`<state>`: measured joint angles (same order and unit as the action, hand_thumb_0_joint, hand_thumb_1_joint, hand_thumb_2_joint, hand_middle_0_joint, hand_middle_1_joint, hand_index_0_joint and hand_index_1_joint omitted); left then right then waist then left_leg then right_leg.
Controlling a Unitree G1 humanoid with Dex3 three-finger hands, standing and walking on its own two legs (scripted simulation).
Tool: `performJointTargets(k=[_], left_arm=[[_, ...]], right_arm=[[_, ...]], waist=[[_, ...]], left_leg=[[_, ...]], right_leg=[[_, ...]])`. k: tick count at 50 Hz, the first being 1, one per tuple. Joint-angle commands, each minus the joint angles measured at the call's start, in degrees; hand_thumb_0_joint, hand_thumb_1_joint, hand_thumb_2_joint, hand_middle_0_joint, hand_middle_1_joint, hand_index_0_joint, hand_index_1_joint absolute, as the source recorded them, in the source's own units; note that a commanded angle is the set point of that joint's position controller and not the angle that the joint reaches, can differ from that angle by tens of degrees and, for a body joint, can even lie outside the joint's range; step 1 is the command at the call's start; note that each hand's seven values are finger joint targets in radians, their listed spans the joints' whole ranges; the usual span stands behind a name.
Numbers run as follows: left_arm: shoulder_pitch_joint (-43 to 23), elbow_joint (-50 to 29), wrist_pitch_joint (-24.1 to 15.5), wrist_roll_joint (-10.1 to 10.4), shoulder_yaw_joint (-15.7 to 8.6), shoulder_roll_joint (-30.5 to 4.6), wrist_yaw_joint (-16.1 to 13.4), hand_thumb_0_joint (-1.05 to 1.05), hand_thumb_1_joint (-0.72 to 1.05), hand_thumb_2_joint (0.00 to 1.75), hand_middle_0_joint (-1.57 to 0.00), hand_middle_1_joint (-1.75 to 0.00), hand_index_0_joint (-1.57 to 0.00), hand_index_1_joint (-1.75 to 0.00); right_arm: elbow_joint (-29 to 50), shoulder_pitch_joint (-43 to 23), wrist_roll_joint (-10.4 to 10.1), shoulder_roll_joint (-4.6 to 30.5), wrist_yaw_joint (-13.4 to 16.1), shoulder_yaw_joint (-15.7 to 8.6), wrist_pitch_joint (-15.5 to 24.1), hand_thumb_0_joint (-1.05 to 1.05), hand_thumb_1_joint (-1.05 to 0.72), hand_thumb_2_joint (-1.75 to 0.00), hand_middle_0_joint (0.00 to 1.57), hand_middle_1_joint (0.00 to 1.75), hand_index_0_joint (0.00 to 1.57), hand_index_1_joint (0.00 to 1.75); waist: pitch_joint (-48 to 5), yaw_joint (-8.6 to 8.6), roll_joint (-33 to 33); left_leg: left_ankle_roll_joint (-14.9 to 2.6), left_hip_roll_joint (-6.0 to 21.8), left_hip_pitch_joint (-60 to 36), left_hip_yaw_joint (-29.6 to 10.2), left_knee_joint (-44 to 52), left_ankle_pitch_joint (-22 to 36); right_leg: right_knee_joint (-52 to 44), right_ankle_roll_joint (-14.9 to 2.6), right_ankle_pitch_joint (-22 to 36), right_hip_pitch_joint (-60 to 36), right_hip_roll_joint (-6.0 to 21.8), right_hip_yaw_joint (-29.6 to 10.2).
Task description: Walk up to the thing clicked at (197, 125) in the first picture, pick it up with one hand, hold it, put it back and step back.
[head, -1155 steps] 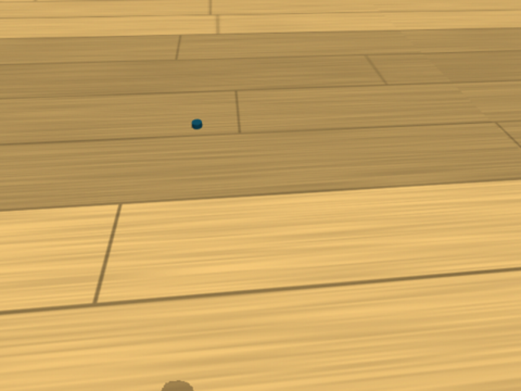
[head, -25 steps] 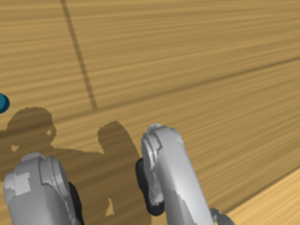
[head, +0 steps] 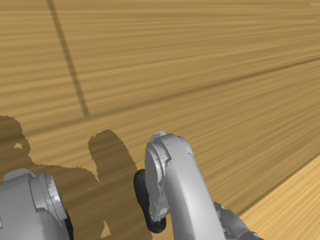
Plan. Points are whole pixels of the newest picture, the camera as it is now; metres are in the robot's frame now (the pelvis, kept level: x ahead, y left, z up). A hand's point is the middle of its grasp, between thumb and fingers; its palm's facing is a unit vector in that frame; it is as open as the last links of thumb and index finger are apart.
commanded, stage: rest palm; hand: left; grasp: from above
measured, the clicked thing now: out of the picture +0.47 +0.34 -0.29
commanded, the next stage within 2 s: close in 1.18 s
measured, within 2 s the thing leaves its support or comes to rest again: neither
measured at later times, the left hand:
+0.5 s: hand out of the picture +0.45 +0.32 -0.24, palm faces -0.47 -0.15 -0.87, open 14.3 cm
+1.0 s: hand out of the picture +0.46 +0.32 -0.26, palm faces -0.46 -0.15 -0.87, open 14.1 cm
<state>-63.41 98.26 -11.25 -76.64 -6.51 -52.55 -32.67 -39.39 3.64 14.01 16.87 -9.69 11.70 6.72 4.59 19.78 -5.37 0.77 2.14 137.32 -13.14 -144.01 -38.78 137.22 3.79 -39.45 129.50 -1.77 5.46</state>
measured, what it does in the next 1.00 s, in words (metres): stands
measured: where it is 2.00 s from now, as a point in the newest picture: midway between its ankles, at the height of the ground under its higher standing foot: (112, 229)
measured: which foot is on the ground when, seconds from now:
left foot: down 0.00-1.00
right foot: down 0.00-1.00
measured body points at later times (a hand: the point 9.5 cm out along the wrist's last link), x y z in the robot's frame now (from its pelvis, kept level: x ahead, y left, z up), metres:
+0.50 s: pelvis +0.00 +0.00 +0.00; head +0.28 +0.11 +0.33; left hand +0.47 +0.33 -0.19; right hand +0.06 -0.26 -0.07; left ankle +0.07 +0.13 -0.27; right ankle +0.10 -0.13 -0.27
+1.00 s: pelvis +0.00 +0.00 +0.00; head +0.29 +0.12 +0.32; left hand +0.48 +0.32 -0.21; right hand +0.05 -0.25 -0.07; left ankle +0.07 +0.13 -0.27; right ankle +0.10 -0.13 -0.27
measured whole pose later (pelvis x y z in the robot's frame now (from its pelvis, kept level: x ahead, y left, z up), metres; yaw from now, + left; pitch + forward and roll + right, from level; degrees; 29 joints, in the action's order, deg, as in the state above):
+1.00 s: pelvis +0.00 +0.00 +0.00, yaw -3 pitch +28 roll -14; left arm -61.9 100.3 -12.1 -72.9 -7.4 -58.9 -34.2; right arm -38.1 4.1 16.2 19.0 -13.8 18.0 12.2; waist 10.6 21.7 -8.3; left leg 0.9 2.7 136.0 -16.5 -147.0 -41.3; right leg 137.6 4.7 -39.9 127.6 -3.3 7.8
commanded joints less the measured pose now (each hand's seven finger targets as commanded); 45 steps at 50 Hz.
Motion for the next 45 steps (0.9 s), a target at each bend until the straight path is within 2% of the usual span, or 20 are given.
performJointTargets(k=[1,3,6,10,14,16,20,24,25,26,27,28,31,32,35,37,38,39,42,45], left_arm=[[-14.5,-6.2,2.0,3.0,-0.4,-14.4,-0.8,0.00,-0.49,0.93,-0.06,-1.04,-0.08,-1.01],[-12.1,-7.9,2.2,3.5,-1.1,-16.5,0.2,0.00,-0.50,0.94,-0.06,-1.03,-0.07,-1.01],[-9.6,-7.3,1.7,5.1,-3.0,-18.4,0.9,0.00,-0.52,0.95,-0.06,-1.01,-0.07,-1.00],[-11.1,-12.0,-0.2,6.6,-2.4,-18.3,1.8,0.00,-0.54,0.97,-0.06,-0.99,-0.06,-0.99],[-9.1,-9.5,-1.7,5.8,-1.6,-17.3,1.5,0.00,-0.55,0.98,-0.06,-0.98,-0.06,-0.98],[-8.6,-9.0,-2.5,5.4,-2.9,-18.8,0.7,0.00,-0.55,0.99,-0.07,-0.97,-0.06,-0.98],[-10.2,-9.4,-3.7,4.1,-2.2,-18.5,-0.4,0.00,-0.56,1.01,-0.07,-0.96,-0.06,-0.97],[-11.8,-8.4,-3.9,3.2,-0.6,-16.7,-2.2,0.00,-0.53,0.98,-0.06,-0.98,-0.06,-0.98],[-10.8,-6.3,-3.7,2.9,-1.8,-18.1,-2.8,0.00,-0.53,0.99,-0.07,-0.98,-0.06,-0.99],[-12.1,-5.6,-3.6,2.7,0.5,-15.5,-2.8,0.00,-0.53,0.98,-0.07,-0.98,-0.06,-0.98],[-11.0,-3.8,-3.3,2.4,-0.1,-16.2,-3.2,0.00,-0.53,0.98,-0.06,-0.99,-0.06,-0.99],[-12.9,-5.1,-3.3,2.3,1.1,-15.8,-3.2,0.00,-0.53,0.99,-0.07,-1.00,-0.06,-1.00],[-12.9,-5.6,-2.6,2.1,-0.7,-17.8,-4.5,0.00,-0.51,0.96,-0.06,-1.00,-0.07,-0.99],[-10.7,-1.4,-1.9,1.7,0.4,-16.1,-4.4,0.00,-0.51,0.95,-0.07,-1.00,-0.07,-1.00],[-13.8,-3.7,-1.5,2.6,0.9,-16.4,-4.5,0.00,-0.49,0.93,-0.07,-1.02,-0.08,-1.00],[-13.2,-3.7,-1.1,2.9,-0.5,-19.0,-4.4,0.00,-0.50,0.94,-0.07,-1.02,-0.08,-1.01],[-13.8,-4.3,-1.0,3.0,0.8,-17.5,-4.3,0.00,-0.50,0.94,-0.07,-1.01,-0.08,-1.00],[-13.6,-5.1,-1.0,3.4,-0.8,-19.5,-4.6,0.00,-0.50,0.93,-0.07,-1.02,-0.08,-1.00],[-11.0,-1.4,-0.3,3.3,0.5,-16.7,-3.8,0.00,-0.50,0.93,-0.06,-1.02,-0.08,-1.01],[-13.4,-6.7,-0.7,4.0,-1.9,-20.7,-4.1,0.00,-0.50,0.94,-0.07,-1.01,-0.07,-1.00]], right_arm=[[0.1,12.3,-0.2,17.1,0.1,-3.7,1.1,0.00,-0.89,-0.90,0.20,0.30,0.20,0.30],[0.6,12.5,0.0,17.4,0.0,-3.1,1.4,0.00,-0.89,-0.90,0.20,0.30,0.20,0.30],[0.7,13.0,-0.3,17.9,-0.2,-3.1,1.5,0.00,-0.89,-0.90,0.20,0.30,0.20,0.30],[0.7,13.2,-0.2,17.7,-0.4,-2.3,1.5,0.00,-0.89,-0.90,0.20,0.30,0.20,0.30],[0.0,13.9,0.3,18.1,-0.7,-1.9,1.3,0.00,-0.89,-0.90,0.20,0.30,0.20,0.30],[-0.3,14.0,0.5,18.6,-0.7,-1.9,1.2,0.00,-0.89,-0.90,0.20,0.30,0.20,0.30],[-0.5,13.8,1.1,19.0,-0.8,-1.8,1.3,0.00,-0.89,-0.90,0.20,0.30,0.20,0.30],[-0.3,12.7,1.6,18.9,-1.2,-1.3,2.0,0.00,-0.89,-0.90,0.20,0.30,0.20,0.30],[-1.0,12.9,1.6,19.4,-1.2,-1.4,1.9,0.00,-0.89,-0.90,0.20,0.30,0.20,0.30],[-0.5,12.5,1.8,19.2,-1.5,-1.4,2.3,0.00,-0.89,-0.90,0.20,0.30,0.20,0.30],[-1.2,11.9,2.0,19.3,-1.5,-1.3,2.5,0.00,-0.89,-0.90,0.20,0.30,0.20,0.30],[-0.5,11.7,1.9,19.6,-1.7,-1.3,2.8,0.00,-0.90,-0.90,0.20,0.30,0.20,0.30],[-0.6,11.4,2.2,20.1,-1.9,-1.0,3.3,0.00,-0.89,-0.90,0.20,0.30,0.20,0.30],[-0.5,11.1,2.3,20.1,-2.1,-1.0,3.6,0.00,-0.90,-0.90,0.20,0.30,0.20,0.30],[0.1,10.6,2.1,20.4,-2.5,-0.6,4.5,0.00,-0.90,-0.90,0.20,0.30,0.20,0.30],[0.0,10.6,2.0,21.0,-2.6,-0.5,4.9,0.00,-0.90,-0.90,0.20,0.30,0.20,0.30],[0.9,10.0,1.7,20.8,-2.6,-0.5,5.1,0.00,-0.90,-0.90,0.20,0.30,0.20,0.30],[0.4,10.1,1.8,21.0,-2.5,-0.6,5.1,0.00,-0.90,-0.90,0.20,0.30,0.20,0.30],[0.5,10.3,2.1,20.8,-3.2,-0.3,5.7,0.00,-0.90,-0.90,0.20,0.30,0.20,0.30],[1.0,11.5,1.7,21.4,-3.2,-0.1,5.7,0.00,-0.90,-0.90,0.20,0.30,0.20,0.30]], waist=[[-38.2,1.29,26.3],[-38.9,0.08,27.7],[-38.6,0.32,24.6],[-40.0,0.36,25.3],[-37.7,1.72,25.0],[-37.7,1.39,25.5],[-36.3,1.98,26.7],[-35.7,2.76,27.3],[-35.3,2.70,27.2],[-32.9,3.85,26.9],[-32.4,3.57,27.0],[-31.8,4.00,26.9],[-34.2,3.33,28.6],[-31.1,4.19,27.2],[-31.6,4.52,27.8],[-31.7,4.06,26.8],[-31.9,3.94,27.1],[-33.8,3.34,28.4],[-30.1,4.69,27.3],[-34.9,3.71,29.1]], left_leg=[[-1.89,0.3,-31.4,7.3,12.9,11.2],[-1.79,0.4,-31.9,7.4,13.0,12.5],[-2.21,0.6,-29.6,7.0,12.4,11.5],[-2.15,1.0,-29.9,6.3,11.9,12.6],[-1.99,1.0,-29.6,6.0,11.5,12.4],[-1.73,1.1,-30.5,5.5,11.8,12.2],[-1.38,1.2,-31.7,5.1,12.2,11.7],[-1.29,1.4,-32.1,4.9,11.6,12.5],[-1.19,1.4,-32.1,4.8,11.9,12.1],[-1.09,1.4,-31.3,4.8,11.6,11.6],[-1.07,1.5,-31.1,4.6,11.9,10.3],[-1.17,1.4,-30.9,4.7,11.5,10.1],[-0.76,1.5,-33.4,4.4,11.9,12.5],[-1.02,1.5,-31.7,4.6,11.5,10.9],[-1.10,1.4,-31.2,4.5,11.4,10.5],[-1.28,1.5,-30.2,4.4,11.5,9.2],[-1.18,1.4,-30.9,4.5,11.5,9.6],[-0.88,1.7,-32.4,4.2,12.1,10.1],[-1.03,1.6,-31.0,4.1,11.0,9.9],[-0.87,1.6,-33.5,3.9,11.7,13.1]], right_leg=[[-12.1,-4.80,15.8,-18.4,-2.2,7.3],[-11.9,-4.76,16.8,-20.3,-2.4,7.3],[-12.4,-4.46,16.4,-22.1,-2.6,7.2],[-12.5,-4.33,17.8,-24.0,-3.1,7.4],[-12.2,-4.21,17.8,-24.0,-3.3,8.0],[-12.2,-4.42,17.3,-23.3,-3.3,8.7],[-12.2,-4.54,16.7,-22.2,-3.4,9.1],[-11.9,-4.48,17.9,-21.7,-3.7,9.5],[-11.8,-4.54,17.2,-21.3,-3.6,9.8],[-11.2,-4.52,16.9,-19.6,-3.4,10.1],[-11.4,-4.65,15.8,-19.2,-3.7,10.1],[-11.4,-4.45,15.7,-18.7,-3.6,10.2],[-10.9,-4.53,17.6,-20.0,-3.4,10.5],[-10.8,-4.44,16.5,-18.8,-3.6,10.4],[-11.2,-4.32,16.3,-19.2,-3.4,10.4],[-11.4,-4.28,15.1,-19.3,-3.6,10.2],[-11.2,-4.40,15.4,-19.2,-3.4,10.1],[-11.5,-4.45,15.5,-20.2,-3.5,10.4],[-10.3,-4.25,15.7,-18.4,-3.5,10.6],[-10.9,-4.43,18.0,-22.1,-3.5,10.2]])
